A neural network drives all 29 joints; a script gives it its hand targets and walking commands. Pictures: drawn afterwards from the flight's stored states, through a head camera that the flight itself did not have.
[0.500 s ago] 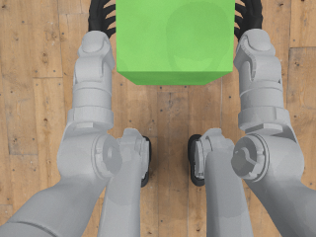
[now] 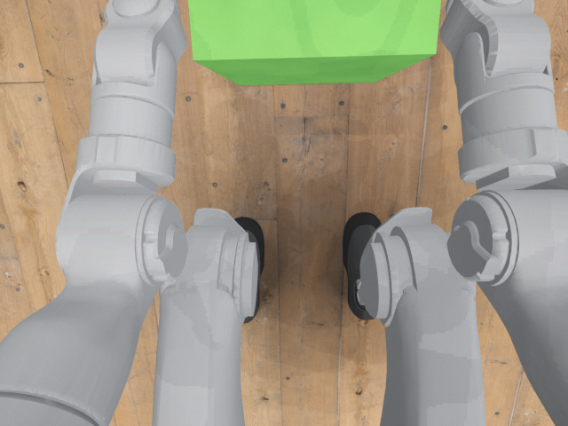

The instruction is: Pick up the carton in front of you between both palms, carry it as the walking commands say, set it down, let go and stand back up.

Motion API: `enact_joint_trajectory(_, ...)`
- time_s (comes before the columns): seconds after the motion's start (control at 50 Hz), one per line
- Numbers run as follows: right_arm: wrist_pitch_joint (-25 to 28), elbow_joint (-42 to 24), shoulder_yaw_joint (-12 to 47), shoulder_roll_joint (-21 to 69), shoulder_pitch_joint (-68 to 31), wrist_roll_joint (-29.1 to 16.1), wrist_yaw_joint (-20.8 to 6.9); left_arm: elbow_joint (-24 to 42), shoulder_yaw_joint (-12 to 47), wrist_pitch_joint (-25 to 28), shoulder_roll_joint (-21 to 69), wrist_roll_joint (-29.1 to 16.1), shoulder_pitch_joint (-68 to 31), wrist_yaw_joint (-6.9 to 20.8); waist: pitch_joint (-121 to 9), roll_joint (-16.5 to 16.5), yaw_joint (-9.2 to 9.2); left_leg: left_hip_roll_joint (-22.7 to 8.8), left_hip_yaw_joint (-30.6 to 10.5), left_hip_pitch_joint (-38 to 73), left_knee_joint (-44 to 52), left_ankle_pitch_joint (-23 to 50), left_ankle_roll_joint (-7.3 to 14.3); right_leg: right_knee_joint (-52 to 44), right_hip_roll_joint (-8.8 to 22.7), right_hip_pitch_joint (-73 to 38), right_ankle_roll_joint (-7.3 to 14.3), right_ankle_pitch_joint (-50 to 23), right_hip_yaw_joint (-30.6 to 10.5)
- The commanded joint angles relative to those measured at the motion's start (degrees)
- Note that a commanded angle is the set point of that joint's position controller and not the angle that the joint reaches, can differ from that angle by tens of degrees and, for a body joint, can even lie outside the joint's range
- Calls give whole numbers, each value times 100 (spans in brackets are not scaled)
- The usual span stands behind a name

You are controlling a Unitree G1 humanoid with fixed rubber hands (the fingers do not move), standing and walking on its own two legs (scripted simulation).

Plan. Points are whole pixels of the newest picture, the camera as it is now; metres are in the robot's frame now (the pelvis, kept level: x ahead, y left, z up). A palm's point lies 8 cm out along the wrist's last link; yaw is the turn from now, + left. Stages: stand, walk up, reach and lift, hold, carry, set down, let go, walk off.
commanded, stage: set down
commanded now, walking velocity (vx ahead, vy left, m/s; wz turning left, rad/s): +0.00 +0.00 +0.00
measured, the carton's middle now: out of the picture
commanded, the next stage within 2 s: none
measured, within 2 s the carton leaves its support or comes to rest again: rests again in 0.24 s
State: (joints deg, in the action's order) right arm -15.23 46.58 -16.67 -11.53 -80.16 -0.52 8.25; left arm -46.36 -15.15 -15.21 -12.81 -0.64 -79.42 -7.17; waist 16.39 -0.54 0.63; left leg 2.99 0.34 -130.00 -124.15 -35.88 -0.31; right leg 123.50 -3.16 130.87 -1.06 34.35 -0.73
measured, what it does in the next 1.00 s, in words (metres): stands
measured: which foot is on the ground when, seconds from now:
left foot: down 0.00-1.00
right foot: down 0.00-1.00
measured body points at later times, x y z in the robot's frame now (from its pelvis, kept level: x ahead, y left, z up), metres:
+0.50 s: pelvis -0.01 +0.00 -0.02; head +0.35 +0.00 +0.23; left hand +0.55 +0.15 -0.18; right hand +0.55 -0.16 -0.18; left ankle +0.09 +0.11 -0.35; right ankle +0.10 -0.12 -0.35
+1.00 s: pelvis -0.02 +0.00 -0.02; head +0.36 +0.00 +0.21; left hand +0.56 +0.16 -0.19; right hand +0.56 -0.16 -0.19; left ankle +0.09 +0.11 -0.35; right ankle +0.10 -0.12 -0.35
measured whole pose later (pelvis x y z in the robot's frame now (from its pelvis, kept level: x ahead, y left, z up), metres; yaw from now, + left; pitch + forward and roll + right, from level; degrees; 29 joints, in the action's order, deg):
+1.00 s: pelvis -0.02 +0.00 -0.02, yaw +0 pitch +31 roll +0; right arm -10.1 58.5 -23.3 -16.2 -88.0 5.0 -2.6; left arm -57.8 -21.9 -10.7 -15.5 6.2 -88.3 4.0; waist 29.4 -0.6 -0.3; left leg 3.4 -0.1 -125.1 -129.9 -35.6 -0.6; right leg 128.9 -3.4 125.8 -1.1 34.0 -0.1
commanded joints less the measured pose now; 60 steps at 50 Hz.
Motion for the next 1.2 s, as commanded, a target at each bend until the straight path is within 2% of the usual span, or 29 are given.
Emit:
enact_joint_trajectory(0.0, 144, -426, 2467, 5534, -3299, -680, -1753, 592, 2440, 191, 5378, -629, -3474, 1710, -7966, 163, -112, 444, 273, 4036, 785, 3093, -40, -601, -459, -3961, -7, -2960, 377)
enact_joint_trajectory(0.06, 189, -211, 2230, 5492, -3241, -532, -1835, 278, 2217, 220, 5465, -474, -3327, 1777, -7253, 159, -83, 450, 236, 3643, 739, 2806, -29, -583, -443, -3459, 3, -2647, 378)
enact_joint_trajectory(0.16, 318, -156, 2104, 5253, -3463, -505, -1788, 116, 2044, 337, 5278, -472, -3528, 1778, -6871, 70, -22, 434, 216, 3280, 658, 2444, -16, -532, -394, -3459, 35, -2435, 353)
enact_joint_trajectory(0.24, 359, 73, 1951, 5116, -3555, -560, -1784, 46, 1987, 384, 5034, -450, -3782, 1742, -6491, 197, -25, 382, 220, 3207, 634, 2110, 17, -501, -386, -3282, 94, -2090, 333)
enact_joint_trajectory(0.32, 329, 445, 1738, 4928, -3463, -390, -1845, -300, 1771, 334, 4927, -317, -3620, 1806, -5600, 139, -15, 368, 187, 2909, 627, 1650, 61, -506, -390, -2971, 140, -1574, 334)
enact_joint_trajectory(0.42, 313, 728, 1561, 4765, -3289, -263, -1925, -665, 1527, 293, 4773, -157, -3346, 1900, -4809, 53, -47, 364, 166, 2624, 565, 1413, 90, -468, -388, -2789, 165, -1322, 298)
enact_joint_trajectory(0.56, 229, 1099, 1211, 4416, -2962, -50, -2014, -1003, 1181, 194, 4479, 108, -3000, 1996, -3861, 97, -61, 346, 117, 2357, 603, 925, 125, -505, -378, -2484, 210, -817, 273)
enact_joint_trajectory(0.76, 146, 1485, 774, 3855, -2483, 284, -2057, -1347, 720, 111, 3953, 454, -2516, 2024, -3003, 82, -105, 293, 47, 2164, 640, 542, 166, -523, -349, -2359, 230, -464, 198)
enact_joint_trajectory(0.88, 198, 1553, 589, 3417, -2255, 414, -1976, -1510, 579, 160, 3514, 524, -2355, 1964, -2929, 81, -108, 231, 65, 2313, 613, 616, 126, -468, -316, -2572, 166, -499, 213)
enact_joint_trajectory(0.92, 267, 1546, 510, 3016, -2122, 434, -1877, -1532, 496, 229, 3093, 544, -2260, 1864, -3015, 100, -114, 189, 84, 2434, 586, 714, 79, -424, -277, -2712, 114, -595, 234)
enact_joint_trajectory(0.96, 428, 1510, 270, 1908, -1863, 496, -1610, -1418, 222, 401, 1903, 626, -2085, 1555, -3261, 152, -112, 137, 111, 2666, 570, 893, -7, -375, -217, -2994, 37, -808, 256)
enact_joint_trajectory(0.98, 550, 1523, 26, 919, -1649, 552, -1347, -1318, 3, 534, 825, 668, -1944, 1265, -3442, 172, -95, 112, 146, 2855, 594, 989, -70, -375, -186, -3150, 2, -931, 277)
enact_joint_trajectory(1.0, 709, 1522, -345, -461, -1379, 596, -1006, -1220, -269, 702, -555, 685, -1710, 924, -3708, 145, -36, 75, 169, 3083, 604, 1095, -139, -381, -139, -3281, -54, -1054, 319)
enact_joint_trajectory(1.02, 853, 1433, -467, -1250, -1433, 490, -701, -1142, -255, 831, -1299, 523, -1768, 625, -4169, 88, 39, 66, 140, 3280, 540, 1288, -178, -371, -93, -3385, -105, -1252, 343)
enact_joint_trajectory(1.04, 986, 1250, -363, -1573, -1744, 181, -498, -1046, -139, 951, -1644, 234, -2071, 428, -4763, 81, -34, 66, 111, 3416, 429, 1679, -191, -304, -66, -3513, -132, -1654, 316)
enact_joint_trajectory(1.08, 1208, 972, 113, -1924, -2216, -399, -289, -1053, 241, 1120, -1794, -275, -2336, 224, -5394, 106, -106, 42, -2, 3493, 301, 2332, -162, -180, 26, -3668, -98, -2326, 179)
enact_joint_trajectory(1.12, 1284, 900, 530, -1926, -2460, -825, -233, -1021, 622, 1212, -1707, -663, -2526, 167, -5977, 104, -126, -5, -72, 3565, 196, 2764, -142, -56, 83, -3755, -73, -2731, 113)
enact_joint_trajectory(1.18, 1256, 1000, 1033, -1734, -2472, -1295, -263, -1024, 1005, 1213, -1661, -1193, -2582, 204, -6504, 56, -18, -64, -44, 3643, 235, 2805, -108, -57, 110, -3904, -51, -2770, 159)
